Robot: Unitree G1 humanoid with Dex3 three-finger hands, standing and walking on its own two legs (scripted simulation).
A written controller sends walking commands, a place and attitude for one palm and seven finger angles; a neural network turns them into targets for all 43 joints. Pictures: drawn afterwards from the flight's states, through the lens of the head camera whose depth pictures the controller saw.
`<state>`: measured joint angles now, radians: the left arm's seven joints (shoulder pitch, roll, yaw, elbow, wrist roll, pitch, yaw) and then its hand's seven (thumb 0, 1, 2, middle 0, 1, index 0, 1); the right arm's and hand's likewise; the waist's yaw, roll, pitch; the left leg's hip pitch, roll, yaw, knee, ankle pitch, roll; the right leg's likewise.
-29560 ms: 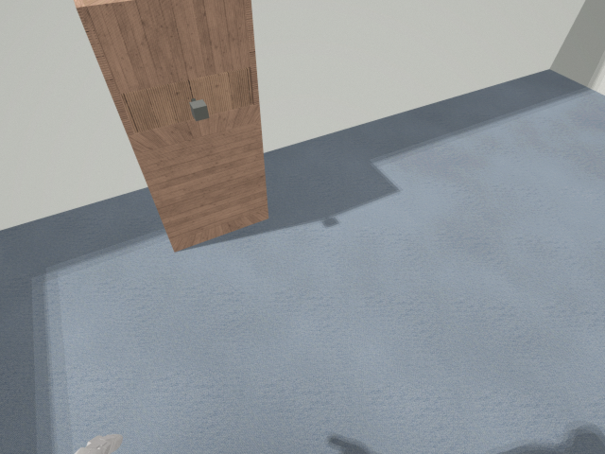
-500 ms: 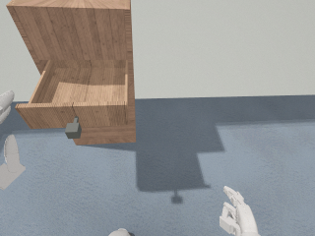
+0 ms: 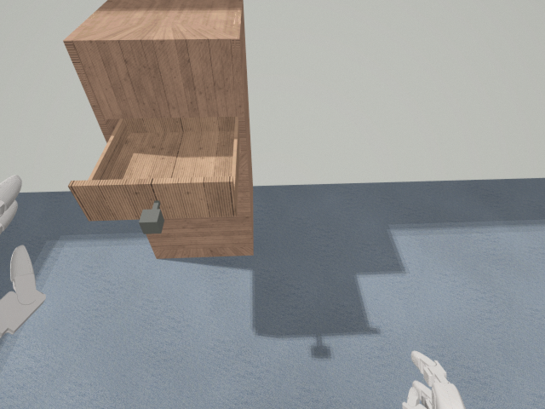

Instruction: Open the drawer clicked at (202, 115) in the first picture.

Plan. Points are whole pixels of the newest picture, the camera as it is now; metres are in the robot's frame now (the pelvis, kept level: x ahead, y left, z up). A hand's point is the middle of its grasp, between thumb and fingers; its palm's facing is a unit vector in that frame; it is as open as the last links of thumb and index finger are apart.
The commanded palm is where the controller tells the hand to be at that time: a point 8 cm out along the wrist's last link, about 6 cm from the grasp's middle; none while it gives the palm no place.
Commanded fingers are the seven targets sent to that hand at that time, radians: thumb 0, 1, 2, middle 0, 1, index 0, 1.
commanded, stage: stop stepping back and stand still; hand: left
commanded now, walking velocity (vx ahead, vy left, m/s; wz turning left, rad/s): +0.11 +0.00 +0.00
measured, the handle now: (153, 214) +0.57 +0.31 -0.11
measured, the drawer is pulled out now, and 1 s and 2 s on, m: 0.29 0.29 0.29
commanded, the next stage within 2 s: let the arm hang, fingers relaxed in 0.10 s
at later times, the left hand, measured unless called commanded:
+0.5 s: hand out of the picture +0.09 +0.17 -0.16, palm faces +0.05 -0.98 -0.17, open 7.1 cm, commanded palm none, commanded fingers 0.00 0.90 0.90 -0.20 -0.30 -0.20 -0.30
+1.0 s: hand out of the picture +0.01 +0.19 -0.16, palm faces +0.06 -0.97 -0.22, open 7.4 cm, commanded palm none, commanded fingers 0.00 0.90 0.90 -0.20 -0.30 -0.20 -0.30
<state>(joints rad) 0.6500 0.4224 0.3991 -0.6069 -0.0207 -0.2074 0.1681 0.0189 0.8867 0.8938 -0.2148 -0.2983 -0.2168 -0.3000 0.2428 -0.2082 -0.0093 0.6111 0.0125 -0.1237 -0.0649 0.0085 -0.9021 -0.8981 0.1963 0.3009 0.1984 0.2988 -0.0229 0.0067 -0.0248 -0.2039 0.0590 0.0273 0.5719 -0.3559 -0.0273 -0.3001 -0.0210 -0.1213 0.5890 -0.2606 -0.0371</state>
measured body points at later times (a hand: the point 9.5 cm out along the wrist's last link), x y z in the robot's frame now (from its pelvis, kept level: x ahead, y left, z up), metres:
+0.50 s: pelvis +0.01 +0.00 +0.00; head +0.03 +0.01 +0.45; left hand +0.08 +0.22 -0.14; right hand +0.10 -0.24 -0.14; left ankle +0.02 +0.12 -0.73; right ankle +0.01 -0.11 -0.73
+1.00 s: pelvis +0.00 +0.01 +0.01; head +0.01 +0.00 +0.46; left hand +0.01 +0.24 -0.14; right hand +0.02 -0.21 -0.15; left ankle +0.02 +0.12 -0.73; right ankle +0.01 -0.11 -0.73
